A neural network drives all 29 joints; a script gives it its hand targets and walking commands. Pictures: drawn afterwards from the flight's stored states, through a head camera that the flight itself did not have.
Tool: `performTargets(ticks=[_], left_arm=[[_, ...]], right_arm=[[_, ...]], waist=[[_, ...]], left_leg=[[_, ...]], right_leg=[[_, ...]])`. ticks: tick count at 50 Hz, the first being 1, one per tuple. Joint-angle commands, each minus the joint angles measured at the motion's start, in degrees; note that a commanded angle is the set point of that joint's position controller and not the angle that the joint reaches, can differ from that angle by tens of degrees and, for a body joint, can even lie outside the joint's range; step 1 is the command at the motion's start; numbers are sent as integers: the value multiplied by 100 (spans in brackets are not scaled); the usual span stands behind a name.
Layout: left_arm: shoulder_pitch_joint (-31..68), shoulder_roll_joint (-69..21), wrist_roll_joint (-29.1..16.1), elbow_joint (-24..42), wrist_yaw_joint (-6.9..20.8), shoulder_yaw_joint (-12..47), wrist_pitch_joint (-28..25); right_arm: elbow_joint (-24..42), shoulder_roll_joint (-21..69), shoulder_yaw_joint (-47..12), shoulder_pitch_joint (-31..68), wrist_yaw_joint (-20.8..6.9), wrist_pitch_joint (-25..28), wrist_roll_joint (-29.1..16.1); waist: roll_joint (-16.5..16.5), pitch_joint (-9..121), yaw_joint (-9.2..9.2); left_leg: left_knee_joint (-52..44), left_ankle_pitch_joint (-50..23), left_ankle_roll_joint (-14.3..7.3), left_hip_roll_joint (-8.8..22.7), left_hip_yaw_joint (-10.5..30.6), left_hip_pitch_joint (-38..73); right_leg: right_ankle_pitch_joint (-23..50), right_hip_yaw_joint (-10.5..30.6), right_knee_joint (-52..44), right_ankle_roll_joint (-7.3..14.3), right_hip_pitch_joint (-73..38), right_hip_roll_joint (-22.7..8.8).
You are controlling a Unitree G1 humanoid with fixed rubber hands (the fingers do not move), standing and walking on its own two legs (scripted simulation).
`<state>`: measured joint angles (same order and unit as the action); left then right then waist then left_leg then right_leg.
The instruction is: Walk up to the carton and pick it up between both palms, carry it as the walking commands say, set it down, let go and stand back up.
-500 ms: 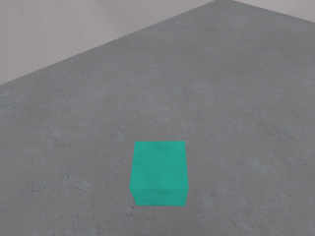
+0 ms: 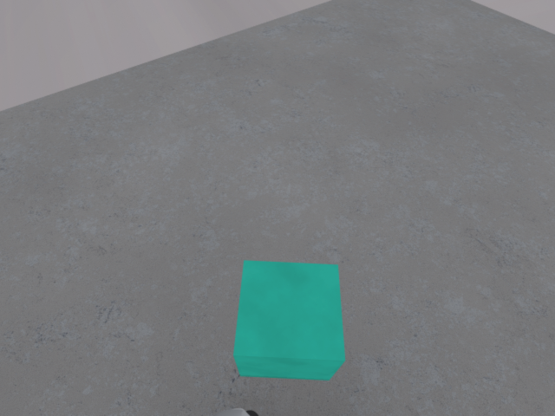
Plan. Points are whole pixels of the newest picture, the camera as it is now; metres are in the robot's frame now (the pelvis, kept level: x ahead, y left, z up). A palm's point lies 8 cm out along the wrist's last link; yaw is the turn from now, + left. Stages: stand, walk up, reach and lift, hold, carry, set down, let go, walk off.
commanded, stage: walk up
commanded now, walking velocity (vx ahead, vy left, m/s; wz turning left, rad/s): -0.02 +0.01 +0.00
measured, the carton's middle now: (287, 322) +0.44 -0.02 -0.63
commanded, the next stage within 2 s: none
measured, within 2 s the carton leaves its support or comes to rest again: neither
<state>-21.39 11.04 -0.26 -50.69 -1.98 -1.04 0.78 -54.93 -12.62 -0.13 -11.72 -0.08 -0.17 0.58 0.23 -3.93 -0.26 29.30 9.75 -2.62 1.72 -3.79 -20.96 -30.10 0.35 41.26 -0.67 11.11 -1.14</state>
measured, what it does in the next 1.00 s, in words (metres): walks backwards: right foot, then left foot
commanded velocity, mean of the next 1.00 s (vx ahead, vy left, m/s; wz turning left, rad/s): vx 0.02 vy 0.03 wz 0.00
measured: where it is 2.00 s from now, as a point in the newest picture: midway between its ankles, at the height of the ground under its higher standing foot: outside the picture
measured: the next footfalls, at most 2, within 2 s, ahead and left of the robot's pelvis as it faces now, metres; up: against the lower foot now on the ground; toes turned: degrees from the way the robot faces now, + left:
right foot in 0.44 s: -0.05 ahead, -0.20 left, +0.00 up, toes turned -2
left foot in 0.94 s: -0.12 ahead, +0.06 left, +0.00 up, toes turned +5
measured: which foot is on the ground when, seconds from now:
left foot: down 0.00-0.44, up 0.46-0.92, down 0.94-1.00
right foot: up 0.00-0.42, down 0.44-0.96, up 0.98-1.00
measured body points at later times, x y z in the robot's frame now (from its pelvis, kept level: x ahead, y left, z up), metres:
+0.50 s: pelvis -0.10 -0.09 -0.01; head -0.10 -0.10 +0.43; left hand -0.05 +0.17 -0.15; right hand -0.05 -0.34 -0.17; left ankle +0.03 +0.07 -0.70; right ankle -0.09 -0.20 -0.74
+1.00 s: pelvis -0.17 -0.02 +0.00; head -0.16 -0.01 +0.45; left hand -0.22 +0.24 -0.14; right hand -0.10 -0.27 -0.14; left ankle -0.16 +0.06 -0.74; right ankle -0.11 -0.19 -0.71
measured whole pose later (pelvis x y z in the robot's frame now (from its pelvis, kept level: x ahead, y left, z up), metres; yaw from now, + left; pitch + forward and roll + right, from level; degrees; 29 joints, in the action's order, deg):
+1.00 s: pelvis -0.17 -0.02 +0.00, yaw +4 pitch +0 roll -2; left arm -25.4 14.2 2.8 -51.9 -1.2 -3.4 1.7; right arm -56.3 -13.8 -0.1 -12.6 -2.5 -1.7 0.9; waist -1.0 -1.0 -0.3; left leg 29.1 14.8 -1.6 -0.8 -1.5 -15.6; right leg -22.0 -3.5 37.8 1.1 23.0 -5.1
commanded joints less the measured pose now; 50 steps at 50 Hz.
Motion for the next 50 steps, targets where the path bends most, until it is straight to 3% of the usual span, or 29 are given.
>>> performTargets(ticks=[1, 4, 6, 7, 8, 9, 10, 12, 13, 15, 18, 19, 20, 21, 23, 25, 26, 32, 34, 35, 36, 37, 40, 43, 45, 46, 47, 48, 50], left_arm=[[-444, 386, 82, -28, -6, -94, 97], [-222, 415, 154, -137, -13, -47, 163], [112, 590, 130, 13, -32, -209, 315], [146, 604, 97, 18, -22, -255, 355], [233, 558, 109, -39, -16, -241, 379], [284, 489, 131, -99, 39, -240, 473], [399, 604, 153, 11, 84, -244, 522], [889, 570, 178, 121, 153, -285, 577], [422, 572, 144, 6, 139, -235, 584], [231, 533, 123, 62, 150, -178, 502], [-655, 556, 123, -320, 147, -164, 375], [-633, 880, 181, -241, 130, -204, 325], [-498, 1388, 266, -69, 91, -340, 316], [215, 1734, 284, 233, 58, -359, 233], [1094, 1069, 267, 322, 8, -222, 186], [1058, 860, 217, 167, -26, -169, 50], [1065, 947, 261, 212, -12, -125, 57], [-56, 694, 226, 4, -25, -234, -84], [-701, 1098, 347, -187, -79, -388, -114], [-1286, 1468, 332, -404, -121, -524, -93], [-1507, 1406, 329, -524, -129, -519, -45], [-1134, 1448, 321, -442, -147, -523, -85], [-839, 1314, 310, -412, -102, -566, -146], [-150, 1401, 308, -206, 17, -624, -151], [307, 1147, 348, 17, 76, -575, -86], [51, 638, 346, 98, 105, -448, -59], [283, 316, 322, 356, 113, -312, -59], [583, 461, 343, 479, 141, -375, -5], [278, 646, 333, 245, 337, -368, -15]], right_arm=[[30, -713, 264, -536, 244, -20, 12], [139, -773, 310, -377, 263, -30, 19], [139, -1127, 496, -557, 323, -64, -39], [221, -1216, 543, -794, 313, -50, -39], [274, -1103, 511, -635, 311, -52, -19], [285, -1037, 537, -443, 279, -97, 25], [372, -1187, 594, -309, 296, -197, 43], [395, -1223, 700, -187, 322, -257, 56], [367, -1306, 698, 196, 309, -282, 47], [432, -1188, 616, 758, 199, -363, 94], [347, -1262, 681, 868, 141, -397, 87], [421, -1065, 513, 883, 110, -454, 115], [402, -814, 468, 437, 126, -505, 45], [500, -585, 358, 652, 102, -595, 88], [385, -506, 367, 19, 16, -529, 4], [-40, -619, 426, -166, -30, -506, 44], [-70, -631, 399, -87, -52, -519, 24], [-5, -315, 291, -84, -70, -337, 11], [43, -439, 292, 275, -76, -264, -53], [142, -645, 417, 493, -153, -300, -18], [248, -620, 432, 476, -181, -311, 5], [215, -617, 411, 441, -212, -272, 30], [225, -466, 421, 295, -272, -243, -3], [115, -354, 286, -416, -329, -161, -16], [-265, -459, 302, -1451, -230, -126, -33], [-398, -844, 333, -1746, -189, -70, -11], [-324, -1262, 366, -1577, -159, -52, 116], [-113, -1207, 399, -874, -173, -67, 94], [150, -1081, 449, -202, -30, 59, 47]], waist=[[-648, 1072, 34], [-678, 1053, 94], [-746, 1039, 181], [-737, 1178, 218], [-405, 1282, 207], [-1252, 938, 170], [-690, 912, 143], [-450, 300, 85], [-895, 309, -153], [-1683, 212, -214], [-1464, 249, -704], [-836, 130, -715], [1154, -72, -717], [1594, -762, -275], [1700, -741, 284], [729, -448, 234], [1084, -376, 258], [703, 129, -239], [561, 449, -535], [552, 475, -844], [384, 423, -791], [377, 172, -763], [593, 381, -522], [1119, 528, -104], [540, 577, 488], [-749, 600, 543], [-1760, 153, 454], [-1443, -218, 171], [-734, -217, -194]], left_leg=[[-852, -3605, -385, 1435, 1207, 2001], [-991, -3016, -640, 1684, 1240, 1675], [-586, -5339, -1036, 2209, 1456, 1633], [-475, -5443, -1065, 2388, 1617, 1897], [-643, -4278, -1066, 2345, 1555, 1795], [-916, -3177, -984, 2173, 1237, 922], [-1110, -1745, -1046, 2202, 1750, 964], [-1583, -362, -1054, 2297, 1749, 173], [-1720, 892, -884, 2074, 1275, -329], [-1817, 1582, -549, 1516, 926, -818], [-1148, 2133, -155, 1205, 697, -1368], [-470, 2265, -69, 815, 484, -1433], [1358, 2398, 214, 64, -72, -1489], [2870, 2059, 451, -293, 280, -1243], [2993, 1155, 368, -358, 567, -351], [3098, 730, 394, -276, 502, -437], [2986, 614, 441, -260, 617, -270], [1111, 958, 306, -122, 435, -377], [999, 1471, 334, -154, 321, -619], [1769, 1728, 405, -38, 548, -1625], [2165, 1474, 414, -33, 657, -1741], [2077, 1517, 416, 62, 752, -1999], [1796, 1512, 387, -42, 598, -1115], [566, 1877, 289, 10, 96, 619], [-873, 1246, 182, -254, 27, 2414], [-2004, 2267, -45, 796, 1476, 2597], [-2615, 3954, -332, 1940, 3111, 1715], [-2889, 4531, -408, 1884, 3051, 790], [-2675, 3644, -324, 1671, 2189, 524]], right_leg=[[-149, 48, 19, 51, 608, -11], [59, -69, 244, 84, 649, 17], [-218, 33, 1658, -36, 1288, 136], [-343, 150, 1992, -81, 1592, 132], [-216, 321, 2304, -76, 1608, 25], [72, 87, 2256, -91, 1379, 59], [204, 231, 2336, -99, 1474, -74], [284, 95, 2366, -72, 1544, -159], [512, 140, 1873, -21, 844, -245], [500, -252, 1078, -2, 468, -64], [1356, -247, -682, 152, -687, -294], [1288, -55, -1407, 257, -346, -424], [-347, 1638, -2989, 480, 281, -1617], [-1389, 2994, -3910, 365, 2065, -2365], [-1677, 1978, -4141, 86, 2413, -1589], [-234, 1269, -3566, 241, 1718, -1324], [-117, 1083, -3275, 239, 1901, -1173], [521, 1237, -2996, 765, -205, -1185], [985, 1752, -2902, 782, -957, -1681], [-815, 2937, -3260, 1079, -1391, -2369], [-1363, 3266, -3469, 972, -1428, -2431], [-1264, 3167, -3527, 1202, -1475, -2489], [-975, 2769, -3736, 1013, -823, -2306], [-738, 1485, -3414, 845, 382, -1960], [-724, 604, -2437, 329, 1566, -1302], [-590, -185, -555, 107, 2221, -702], [-141, -602, 962, -75, 2962, 2], [11, -151, 1770, 1, 2830, -137], [1052, -86, 2330, 48, 2453, -163]])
